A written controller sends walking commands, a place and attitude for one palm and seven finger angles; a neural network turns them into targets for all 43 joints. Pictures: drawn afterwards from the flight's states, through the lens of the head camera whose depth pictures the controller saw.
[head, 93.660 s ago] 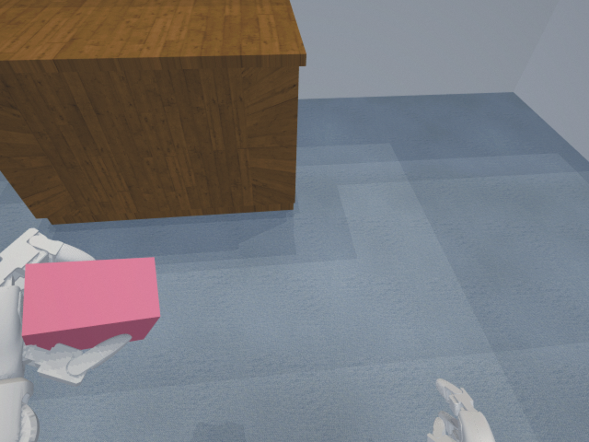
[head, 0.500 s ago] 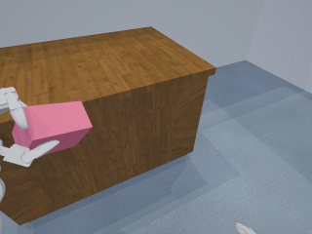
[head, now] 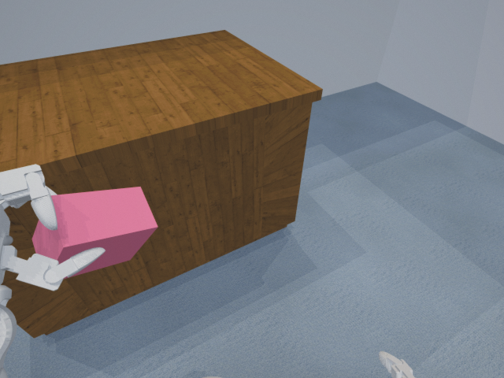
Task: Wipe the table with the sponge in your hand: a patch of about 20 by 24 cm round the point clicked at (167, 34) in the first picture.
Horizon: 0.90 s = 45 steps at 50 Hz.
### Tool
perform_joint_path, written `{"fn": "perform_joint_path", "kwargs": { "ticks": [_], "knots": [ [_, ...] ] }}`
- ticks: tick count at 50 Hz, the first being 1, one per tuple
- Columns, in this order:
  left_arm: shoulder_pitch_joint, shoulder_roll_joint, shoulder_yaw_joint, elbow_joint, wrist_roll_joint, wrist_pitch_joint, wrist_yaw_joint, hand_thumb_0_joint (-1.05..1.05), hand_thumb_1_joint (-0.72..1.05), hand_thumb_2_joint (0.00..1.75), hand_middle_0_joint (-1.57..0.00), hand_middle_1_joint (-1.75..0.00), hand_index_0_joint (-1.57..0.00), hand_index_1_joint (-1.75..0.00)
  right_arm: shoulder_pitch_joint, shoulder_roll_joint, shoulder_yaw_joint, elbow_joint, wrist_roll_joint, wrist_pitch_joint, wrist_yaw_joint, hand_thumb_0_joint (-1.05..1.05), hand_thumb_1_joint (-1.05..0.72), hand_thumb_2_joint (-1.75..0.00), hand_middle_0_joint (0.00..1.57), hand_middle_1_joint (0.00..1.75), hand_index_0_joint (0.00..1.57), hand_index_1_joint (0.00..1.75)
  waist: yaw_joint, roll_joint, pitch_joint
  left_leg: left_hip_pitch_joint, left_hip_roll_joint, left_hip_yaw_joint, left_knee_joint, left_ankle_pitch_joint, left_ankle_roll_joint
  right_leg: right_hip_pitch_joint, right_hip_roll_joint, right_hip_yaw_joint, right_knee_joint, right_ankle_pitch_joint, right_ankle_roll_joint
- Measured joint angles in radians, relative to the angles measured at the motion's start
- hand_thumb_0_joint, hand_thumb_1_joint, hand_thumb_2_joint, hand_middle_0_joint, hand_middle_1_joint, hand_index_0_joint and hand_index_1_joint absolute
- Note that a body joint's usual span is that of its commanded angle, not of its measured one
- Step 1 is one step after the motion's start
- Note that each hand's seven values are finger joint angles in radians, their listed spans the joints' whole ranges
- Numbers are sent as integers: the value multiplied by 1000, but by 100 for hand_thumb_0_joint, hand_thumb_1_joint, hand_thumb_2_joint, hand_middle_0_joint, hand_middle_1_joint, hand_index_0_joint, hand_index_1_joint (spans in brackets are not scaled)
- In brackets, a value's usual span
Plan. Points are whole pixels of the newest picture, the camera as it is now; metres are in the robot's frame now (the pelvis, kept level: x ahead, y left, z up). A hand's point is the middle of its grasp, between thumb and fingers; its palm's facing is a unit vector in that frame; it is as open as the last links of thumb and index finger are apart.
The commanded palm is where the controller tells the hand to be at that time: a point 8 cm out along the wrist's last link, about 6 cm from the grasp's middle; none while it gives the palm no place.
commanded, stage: stop stepping back and stand still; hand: left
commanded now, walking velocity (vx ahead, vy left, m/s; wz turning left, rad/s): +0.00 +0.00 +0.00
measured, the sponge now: (108, 230) +0.26 +0.20 +0.17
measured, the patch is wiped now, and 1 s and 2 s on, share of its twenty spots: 1.00 1.00 1.00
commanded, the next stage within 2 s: stand and wait in 0.40 s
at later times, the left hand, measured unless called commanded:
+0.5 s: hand (14, 257) +0.18 +0.25 +0.23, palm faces +0.43 -0.84 -0.34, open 7.5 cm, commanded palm +0.13 +0.29 +0.25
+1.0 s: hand (6, 242) +0.20 +0.27 +0.22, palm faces +0.45 -0.83 -0.33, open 7.5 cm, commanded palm +0.15 +0.31 +0.25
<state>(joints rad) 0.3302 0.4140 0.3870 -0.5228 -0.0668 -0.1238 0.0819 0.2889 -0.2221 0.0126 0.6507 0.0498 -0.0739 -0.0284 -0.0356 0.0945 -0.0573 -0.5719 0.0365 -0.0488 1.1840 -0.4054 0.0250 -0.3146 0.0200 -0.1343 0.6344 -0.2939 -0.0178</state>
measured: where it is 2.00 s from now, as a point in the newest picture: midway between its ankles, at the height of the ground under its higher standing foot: outside the picture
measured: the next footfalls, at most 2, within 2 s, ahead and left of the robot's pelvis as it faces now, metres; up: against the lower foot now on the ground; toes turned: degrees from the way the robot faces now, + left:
left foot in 0.16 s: +0.03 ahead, +0.13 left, +0.00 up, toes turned +1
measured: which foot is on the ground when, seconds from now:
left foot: up 0.00-0.14, down 0.16-1.00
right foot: down 0.00-1.00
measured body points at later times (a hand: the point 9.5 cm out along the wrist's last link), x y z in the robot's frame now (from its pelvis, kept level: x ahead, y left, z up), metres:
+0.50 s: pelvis -0.03 +0.01 +0.01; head -0.05 +0.01 +0.46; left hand +0.15 +0.29 +0.24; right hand +0.13 -0.22 -0.07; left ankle -0.01 +0.13 -0.72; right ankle +0.04 -0.10 -0.71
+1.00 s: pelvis -0.01 +0.02 +0.02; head -0.02 +0.03 +0.47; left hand +0.17 +0.31 +0.24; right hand +0.17 -0.21 -0.05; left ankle -0.01 +0.13 -0.72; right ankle +0.03 -0.10 -0.71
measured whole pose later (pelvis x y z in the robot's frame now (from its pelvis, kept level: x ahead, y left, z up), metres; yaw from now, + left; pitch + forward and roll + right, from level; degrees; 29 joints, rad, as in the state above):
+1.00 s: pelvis -0.01 +0.02 +0.02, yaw +0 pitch -1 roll -1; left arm 0.41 0.38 0.37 -0.55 -0.06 -0.12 0.16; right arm 0.18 -0.21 0.02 0.61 0.02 -0.09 -0.06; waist 0.00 0.00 -0.03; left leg -0.23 0.00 0.01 0.53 -0.28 0.01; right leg -0.27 0.00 -0.02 0.48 -0.19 0.00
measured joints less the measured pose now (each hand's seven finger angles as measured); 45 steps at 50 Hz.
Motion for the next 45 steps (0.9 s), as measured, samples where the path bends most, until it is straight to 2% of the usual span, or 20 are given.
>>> {"fn": "perform_joint_path", "kwargs": {
  "ticks": [2, 3, 6, 7, 8, 9, 11, 13, 14, 16, 19, 21, 23, 25, 26, 28, 30, 32, 37, 45],
  "knots": [
    [67, -16, -11, -34, -6, -5, -13, 0, -45, 96, -77, -150, -121, -160, -2, -6, -13, 14, 5, 21, 6, 1, -90, -90, 20, 30, 20, 30, 12, -33, -10, -24, -9, 23, 72, 40, 3, -2, -4, 13, -23, 17, -3],
    [101, -20, -6, -57, -7, -5, -14, 0, -46, 96, -77, -150, -121, -160, -2, -5, -18, 11, 4, 29, 5, 1, -90, -90, 20, 30, 20, 30, 15, -56, -15, -14, -2, 37, 38, 53, 8, -7, -9, 23, -34, 26, -5],
    [149, -7, 12, -128, 0, -3, 8, 0, -46, 96, -78, -150, -121, -160, -3, -11, -26, -17, -2, 20, -16, 1, -90, -90, 20, 30, 20, 29, 18, -110, -13, 100, 28, 62, -256, 58, 23, -44, -30, 28, -15, 25, -9],
    [146, -1, 15, -147, 1, -4, 20, 0, -46, 96, -78, -150, -121, -160, -4, -23, -29, -31, -6, 8, -26, 1, -90, -90, 20, 30, 20, 29, 18, -109, -8, 154, 36, 56, -376, 48, 27, -62, -32, 23, 12, 16, -7],
    [135, 5, 18, -159, -1, -7, 34, 0, -46, 96, -78, -150, -121, -160, -10, -35, -36, -41, -11, -6, -36, 1, -90, -90, 20, 30, 20, 29, 14, -103, -1, 186, 36, 42, -449, -5, 13, -87, -35, 17, 55, -10, -5],
    [116, 11, 24, -156, 0, -6, 47, 0, -47, 96, -78, -150, -121, -160, -27, -33, -43, -35, -14, -14, -45, 1, -90, -90, 20, 30, 20, 29, 15, -116, 14, 182, 24, 46, -440, -12, -6, -108, -40, 35, 110, -74, -2],
    [76, 17, 37, -128, 8, 4, 66, 0, -47, 96, -78, -150, -121, -160, -54, -19, -45, -24, -16, -30, -50, 1, -90, -90, 20, 30, 20, 29, 29, -133, 33, 194, 10, 70, -437, 31, -22, -139, -26, 87, 220, -166, 4],
    [47, 24, 51, -94, 11, 18, 77, 0, -47, 96, -79, -150, -121, -160, -56, -3, -36, -27, -15, -47, -41, 1, -90, -90, 20, 30, 20, 29, 25, -129, 31, 218, 2, 75, -462, 67, -30, -118, -16, 97, 197, -170, 11],
    [38, 29, 57, -80, 10, 22, 80, 0, -47, 96, -78, -150, -121, -160, -51, 3, -28, -31, -14, -53, -35, 1, -90, -90, 19, 30, 20, 29, 20, -121, 27, 227, 0, 70, -469, 72, -34, -87, -11, 95, 131, -138, 14],
    [15, 29, 57, -56, 13, 19, 76, 0, -46, 96, -78, -150, -121, -160, -46, 5, -15, -37, -14, -55, -24, 1, -90, -90, 20, 30, 20, 29, 9, -82, 30, 226, 9, 44, -440, 52, -29, -35, 3, 71, 27, 42, -2],
    [-8, 0, 21, -31, 9, 2, 54, 0, -46, 96, -77, -150, -121, -160, -58, 6, -11, -1, -12, -30, -9, 1, -90, -90, 20, 30, 20, 29, 2, -37, 31, 157, -3, 0, -226, 15, -15, -1, 15, 27, -18, 57, -21],
    [16, -21, 9, -27, 1, -5, 41, 0, -46, 96, -77, -150, -121, -160, -65, 16, -5, 17, -13, -8, -3, 1, -90, -90, 20, 30, 20, 29, 14, -49, 19, 143, -12, 19, -188, 24, -9, 1, 11, 39, -57, 69, -20],
    [50, -27, 9, -40, -3, -2, 40, 0, -46, 96, -77, -150, -121, -160, -64, 29, 2, 6, -16, 7, -5, 1, -90, -90, 20, 30, 20, 29, 19, -73, 14, 186, -5, 42, -313, 38, 4, -13, -3, 51, -67, 78, -18],
    [73, -30, 6, -65, -2, -1, 48, 0, -46, 96, -77, -150, -121, -160, -60, 22, 9, -26, -26, 4, -17, 1, -90, -90, 20, 30, 20, 30, 14, -66, 17, 248, 10, 23, -510, 42, 0, -49, -7, 42, -31, 50, -11],
    [75, -27, 4, -69, -1, -1, 54, 0, -46, 96, -77, -150, -121, -160, -66, 25, 8, -28, -30, -1, -24, 1, -90, -90, 20, 30, 20, 30, 14, -74, 30, 246, 1, 25, -522, 60, -18, -62, -13, 52, -4, 19, -4],
    [87, -20, 5, -72, 2, 7, 68, 0, -46, 96, -78, -150, -121, -160, -68, 40, 11, -27, -30, -8, -32, 1, -90, -90, 20, 30, 20, 30, 27, -97, 43, 259, -16, 46, -537, 85, -27, -65, -13, 94, 24, -40, 14],
    [100, -9, 11, -79, 7, 16, 77, 0, -46, 96, -78, -150, -121, -160, -58, 50, 18, -28, -28, -19, -33, 1, -90, -90, 20, 30, 20, 29, 31, -106, 39, 276, -27, 53, -562, 99, -27, -39, -12, 110, -14, 2, 17],
    [97, -3, 14, -80, 10, 14, 80, 0, -46, 96, -78, -150, -121, -160, -54, 51, 23, -24, -28, -27, -29, 1, -90, -90, 20, 30, 20, 29, 33, -96, 40, 290, -26, 43, -570, 102, -28, -8, -9, 103, -62, 94, 7],
    [58, -25, 4, -51, 8, -6, 78, 0, -46, 96, -78, -150, -121, -160, -79, 28, 17, 4, -30, -23, -19, 1, -90, -90, 20, 30, 20, 30, 37, -66, 26, 284, -15, 23, -567, 97, -27, 15, 2, 83, -106, 83, -2],
    [76, -41, -10, -14, 8, 5, 81, 0, -46, 96, -77, -151, -121, -160, -102, 13, 5, -28, -31, -11, -35, 1, -90, -90, 20, 30, 20, 30, 27, -90, 21, 326, -35, 53, -637, 121, -11, 32, -17, 113, -136, 96, 18]
  ]
}}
